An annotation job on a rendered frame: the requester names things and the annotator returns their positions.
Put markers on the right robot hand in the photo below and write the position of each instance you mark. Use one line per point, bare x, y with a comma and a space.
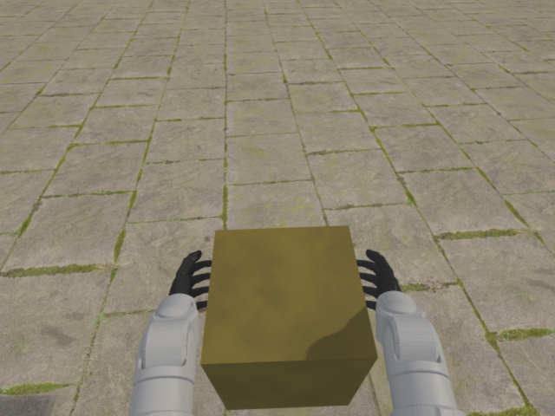
383, 279

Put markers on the right robot forearm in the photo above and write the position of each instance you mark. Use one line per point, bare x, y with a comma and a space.
415, 363

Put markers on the left robot hand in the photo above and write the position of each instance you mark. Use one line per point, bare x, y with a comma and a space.
184, 280

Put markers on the left robot forearm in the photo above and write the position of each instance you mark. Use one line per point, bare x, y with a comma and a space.
164, 374

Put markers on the carton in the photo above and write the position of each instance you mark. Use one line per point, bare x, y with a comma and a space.
287, 323

